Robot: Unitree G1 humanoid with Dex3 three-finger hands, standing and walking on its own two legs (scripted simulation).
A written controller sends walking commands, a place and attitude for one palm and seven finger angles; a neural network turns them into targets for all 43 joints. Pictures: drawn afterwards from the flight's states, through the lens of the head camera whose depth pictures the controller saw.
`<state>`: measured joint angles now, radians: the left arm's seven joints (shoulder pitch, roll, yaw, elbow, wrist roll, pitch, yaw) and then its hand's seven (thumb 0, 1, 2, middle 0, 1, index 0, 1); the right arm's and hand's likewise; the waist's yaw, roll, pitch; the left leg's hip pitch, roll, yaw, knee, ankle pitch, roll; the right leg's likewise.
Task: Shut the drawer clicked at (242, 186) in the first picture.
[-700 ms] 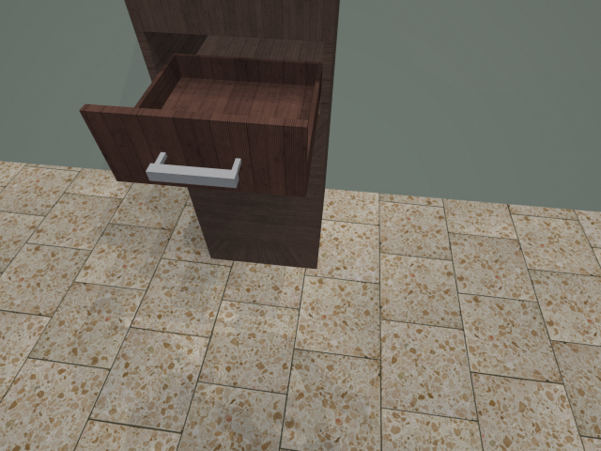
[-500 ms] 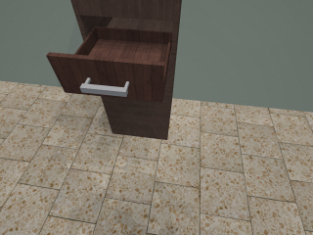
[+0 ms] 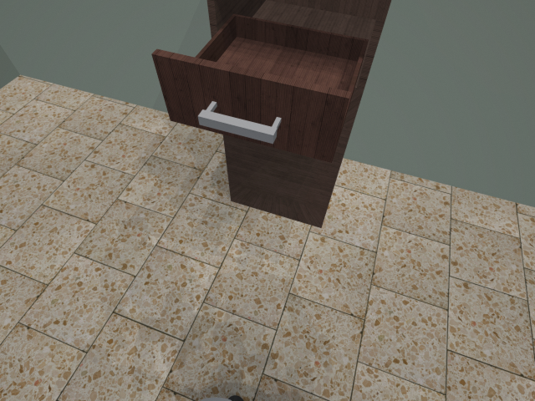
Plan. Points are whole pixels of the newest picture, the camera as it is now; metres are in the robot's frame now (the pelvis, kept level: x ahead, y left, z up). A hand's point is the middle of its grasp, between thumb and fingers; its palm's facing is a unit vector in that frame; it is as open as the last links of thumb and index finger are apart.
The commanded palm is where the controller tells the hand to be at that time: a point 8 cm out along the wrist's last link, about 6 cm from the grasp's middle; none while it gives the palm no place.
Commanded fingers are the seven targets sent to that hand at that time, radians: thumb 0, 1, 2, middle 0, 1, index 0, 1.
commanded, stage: stand and wait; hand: left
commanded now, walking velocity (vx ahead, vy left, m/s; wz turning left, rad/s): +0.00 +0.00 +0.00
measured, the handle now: (241, 120) +0.60 +0.10 +0.04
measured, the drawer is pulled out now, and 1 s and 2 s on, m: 0.30 0.30 0.30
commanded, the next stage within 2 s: turn or walk to find it in 0.36 s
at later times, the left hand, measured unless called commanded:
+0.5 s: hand out of the picture +0.06 +0.14 -0.18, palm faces +0.02 -0.98 -0.21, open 7.3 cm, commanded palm none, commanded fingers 0.00 0.90 0.90 -0.20 -0.30 -0.20 -0.30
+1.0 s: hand out of the picture +0.02 +0.15 -0.18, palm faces +0.06 -0.97 -0.22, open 7.3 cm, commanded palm none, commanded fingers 0.00 0.90 0.90 -0.20 -0.30 -0.20 -0.30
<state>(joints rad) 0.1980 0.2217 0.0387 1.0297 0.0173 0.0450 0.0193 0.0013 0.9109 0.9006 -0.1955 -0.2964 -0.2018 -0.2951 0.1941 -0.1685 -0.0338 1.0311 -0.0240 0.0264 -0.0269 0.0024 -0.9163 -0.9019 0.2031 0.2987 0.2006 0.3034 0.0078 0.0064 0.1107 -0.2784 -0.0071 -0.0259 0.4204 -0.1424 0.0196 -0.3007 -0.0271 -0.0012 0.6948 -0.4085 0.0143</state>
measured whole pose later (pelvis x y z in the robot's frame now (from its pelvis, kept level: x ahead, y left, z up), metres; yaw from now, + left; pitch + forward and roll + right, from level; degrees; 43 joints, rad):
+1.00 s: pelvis +0.02 -0.04 +0.00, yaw +1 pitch -2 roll +0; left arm 0.23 0.19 0.03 1.12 0.01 0.02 0.02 0.00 0.91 0.90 -0.20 -0.30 -0.20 -0.30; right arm 0.19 -0.17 -0.02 1.10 -0.01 0.02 -0.03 0.00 -0.91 -0.90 0.20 0.30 0.20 0.30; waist 0.00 0.00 0.09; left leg -0.22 0.03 -0.07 0.44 -0.18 -0.05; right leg -0.12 0.01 -0.03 0.43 -0.27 -0.02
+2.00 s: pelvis +0.00 -0.04 -0.01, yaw -6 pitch -1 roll +1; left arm 0.18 0.22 0.07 0.98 0.03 0.04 0.01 0.00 0.91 0.90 -0.20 -0.30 -0.20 -0.30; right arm 0.14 -0.22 -0.07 1.00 -0.01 0.04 -0.05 0.00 -0.91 -0.90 0.20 0.30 0.20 0.30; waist 0.01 -0.01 0.13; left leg -0.39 0.02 0.00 0.86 -0.50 -0.03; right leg -0.26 0.05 0.09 0.55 -0.28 -0.04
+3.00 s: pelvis +0.08 -0.10 +0.00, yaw -10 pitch -1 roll +1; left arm 0.29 0.16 0.06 1.09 0.02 -0.05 0.00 0.00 0.92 0.90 -0.20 -0.30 -0.20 -0.30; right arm 0.26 -0.17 -0.06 1.06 -0.02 0.00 0.02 0.00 -0.91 -0.90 0.20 0.30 0.19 0.30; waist 0.00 -0.02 0.09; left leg -0.43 0.07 0.07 0.72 -0.29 -0.02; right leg -0.09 -0.05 -0.10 0.36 -0.25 -0.01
